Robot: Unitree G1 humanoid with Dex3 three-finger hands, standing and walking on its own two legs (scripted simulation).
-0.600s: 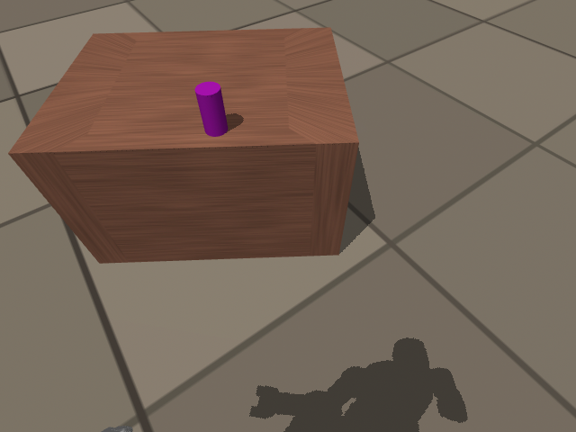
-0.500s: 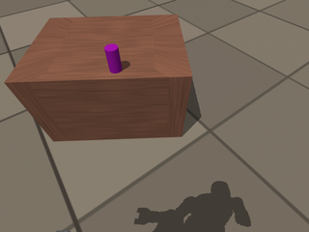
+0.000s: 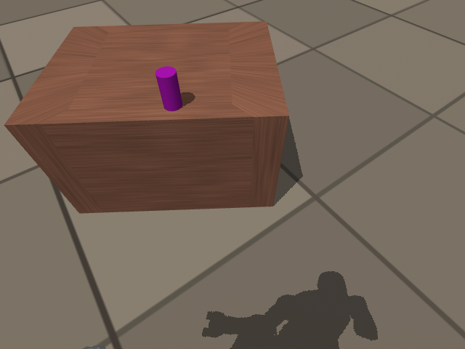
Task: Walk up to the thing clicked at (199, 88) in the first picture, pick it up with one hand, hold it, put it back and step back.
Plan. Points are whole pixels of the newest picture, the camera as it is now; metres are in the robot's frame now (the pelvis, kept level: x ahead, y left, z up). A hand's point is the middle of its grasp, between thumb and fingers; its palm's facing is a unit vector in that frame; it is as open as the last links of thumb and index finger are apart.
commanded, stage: stand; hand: left
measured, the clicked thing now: (169, 89) +0.90 +0.26 -0.11
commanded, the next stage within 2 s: walk up in 0.52 s
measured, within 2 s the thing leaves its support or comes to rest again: neither
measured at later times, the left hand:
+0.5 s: hand out of the picture +0.08 +0.25 -0.16, palm faces -0.03 -0.94 -0.34, open 7.4 cm
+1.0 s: hand (54, 348) +0.14 +0.38 -0.18, palm faces +0.00 -0.94 -0.35, open 7.4 cm
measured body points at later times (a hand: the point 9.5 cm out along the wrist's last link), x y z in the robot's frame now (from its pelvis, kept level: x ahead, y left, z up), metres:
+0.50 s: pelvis +0.00 +0.00 +0.00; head +0.01 +0.00 +0.45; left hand +0.08 +0.30 -0.13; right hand +0.07 -0.30 -0.13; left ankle +0.00 +0.13 -0.75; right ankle -0.01 -0.11 -0.75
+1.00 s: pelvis +0.11 +0.10 -0.02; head +0.13 +0.13 +0.43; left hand +0.14 +0.43 -0.16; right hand +0.17 -0.23 -0.11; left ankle +0.15 +0.20 -0.75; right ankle +0.07 -0.07 -0.67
